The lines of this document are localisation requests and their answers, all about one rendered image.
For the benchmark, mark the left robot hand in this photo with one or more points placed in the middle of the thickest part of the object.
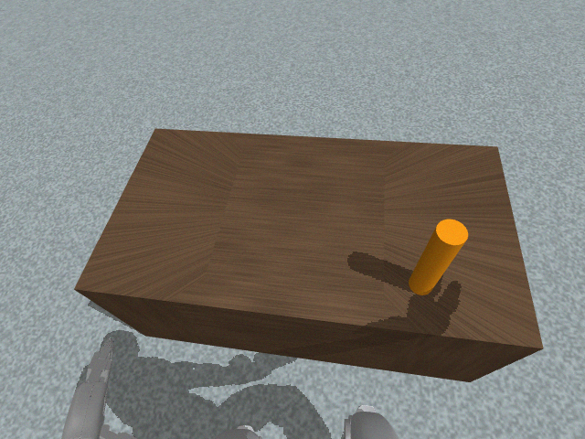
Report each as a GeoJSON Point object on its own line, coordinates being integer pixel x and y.
{"type": "Point", "coordinates": [86, 413]}

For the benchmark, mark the can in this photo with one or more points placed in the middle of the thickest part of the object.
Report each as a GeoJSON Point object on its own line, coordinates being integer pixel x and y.
{"type": "Point", "coordinates": [447, 239]}

